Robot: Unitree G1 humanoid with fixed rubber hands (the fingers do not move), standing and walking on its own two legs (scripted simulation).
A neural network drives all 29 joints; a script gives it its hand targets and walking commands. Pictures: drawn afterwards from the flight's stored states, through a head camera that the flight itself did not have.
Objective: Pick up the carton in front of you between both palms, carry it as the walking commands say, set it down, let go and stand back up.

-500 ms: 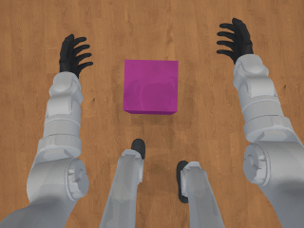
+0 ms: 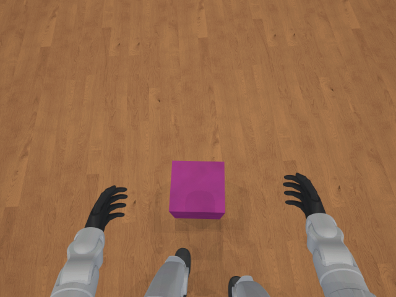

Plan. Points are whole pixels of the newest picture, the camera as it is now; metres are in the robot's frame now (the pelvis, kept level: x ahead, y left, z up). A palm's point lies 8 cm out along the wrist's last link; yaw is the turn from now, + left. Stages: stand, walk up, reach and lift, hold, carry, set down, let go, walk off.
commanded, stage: let go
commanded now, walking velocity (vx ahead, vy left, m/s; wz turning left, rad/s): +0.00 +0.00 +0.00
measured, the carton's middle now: (197, 192) +0.43 +0.05 -0.62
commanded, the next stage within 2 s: stand in 0.76 s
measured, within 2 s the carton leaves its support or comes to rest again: neither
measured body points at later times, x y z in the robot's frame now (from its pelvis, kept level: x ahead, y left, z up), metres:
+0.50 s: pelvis +0.03 -0.04 +0.03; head +0.05 -0.03 +0.48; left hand +0.20 +0.20 -0.04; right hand +0.20 -0.27 -0.04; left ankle +0.06 +0.10 -0.71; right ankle -0.04 -0.15 -0.71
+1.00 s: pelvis +0.06 -0.02 +0.02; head +0.06 -0.02 +0.47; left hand +0.14 +0.26 -0.08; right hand +0.17 -0.28 -0.09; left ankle +0.06 +0.10 -0.71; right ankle -0.04 -0.15 -0.71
